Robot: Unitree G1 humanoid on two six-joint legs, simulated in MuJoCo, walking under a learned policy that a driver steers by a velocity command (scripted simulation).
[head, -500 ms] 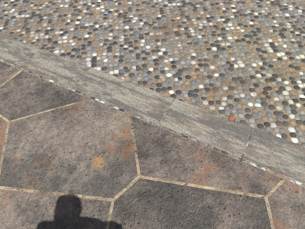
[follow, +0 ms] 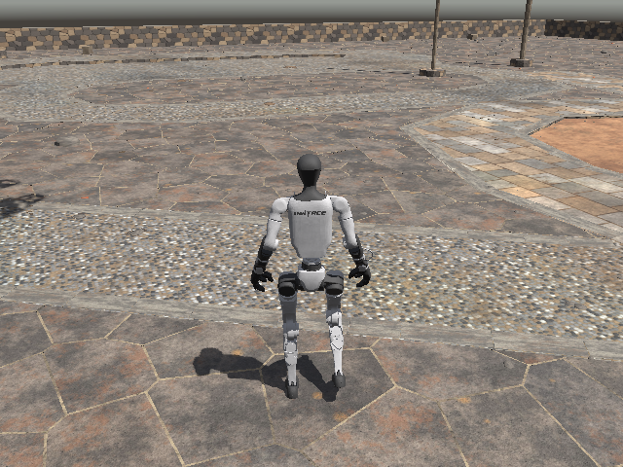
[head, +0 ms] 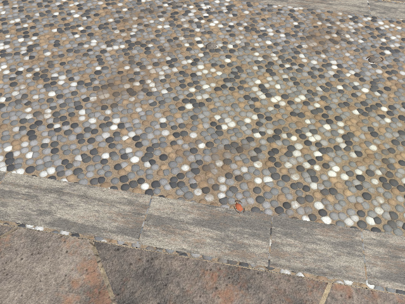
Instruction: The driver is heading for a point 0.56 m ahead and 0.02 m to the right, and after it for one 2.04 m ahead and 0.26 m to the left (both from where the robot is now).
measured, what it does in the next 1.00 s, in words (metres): walks ahead: right foot, then left foot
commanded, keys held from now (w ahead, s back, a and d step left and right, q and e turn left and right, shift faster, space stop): w+e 0.16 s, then w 0.34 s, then w+q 0.14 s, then q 0.36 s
